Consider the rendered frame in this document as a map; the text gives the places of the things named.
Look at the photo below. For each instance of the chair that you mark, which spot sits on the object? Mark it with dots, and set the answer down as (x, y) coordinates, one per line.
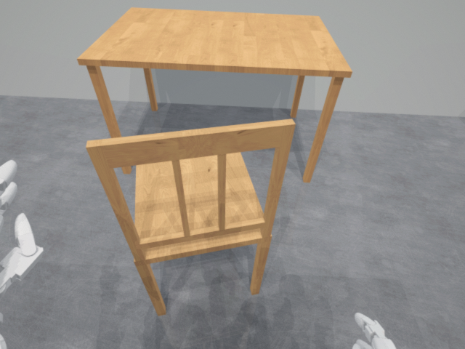
(193, 193)

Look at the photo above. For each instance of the table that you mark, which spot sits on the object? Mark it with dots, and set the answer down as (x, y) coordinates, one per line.
(238, 42)

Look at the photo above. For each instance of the left robot hand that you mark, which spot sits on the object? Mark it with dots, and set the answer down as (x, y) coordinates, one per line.
(18, 263)

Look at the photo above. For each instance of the right robot hand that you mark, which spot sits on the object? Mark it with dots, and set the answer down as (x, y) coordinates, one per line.
(374, 333)

